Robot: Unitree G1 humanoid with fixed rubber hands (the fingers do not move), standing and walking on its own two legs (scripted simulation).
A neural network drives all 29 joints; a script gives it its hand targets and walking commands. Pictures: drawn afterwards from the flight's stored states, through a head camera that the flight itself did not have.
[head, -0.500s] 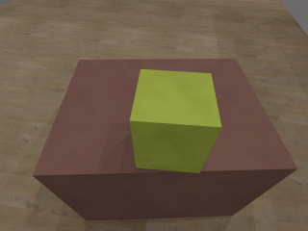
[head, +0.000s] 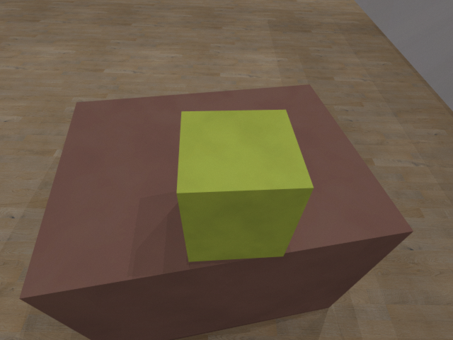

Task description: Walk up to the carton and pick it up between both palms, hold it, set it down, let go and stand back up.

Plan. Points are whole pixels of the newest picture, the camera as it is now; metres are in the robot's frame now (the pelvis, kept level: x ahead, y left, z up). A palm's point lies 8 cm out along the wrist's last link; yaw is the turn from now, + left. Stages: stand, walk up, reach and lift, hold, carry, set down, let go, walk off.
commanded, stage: walk up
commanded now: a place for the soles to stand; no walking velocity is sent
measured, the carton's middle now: (235, 188) +0.42 -0.02 +0.02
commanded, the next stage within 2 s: reach and lift in 1.90 s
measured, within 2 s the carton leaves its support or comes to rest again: neither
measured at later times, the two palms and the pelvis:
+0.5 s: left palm out of the picture +0.07 +0.25 -0.13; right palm out of the picture +0.01 -0.26 -0.14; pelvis -0.01 +0.00 +0.00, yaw -7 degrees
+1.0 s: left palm out of the picture +0.08 +0.25 -0.13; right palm out of the picture +0.00 -0.27 -0.14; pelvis -0.01 +0.00 -0.01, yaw -11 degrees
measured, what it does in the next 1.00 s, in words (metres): stands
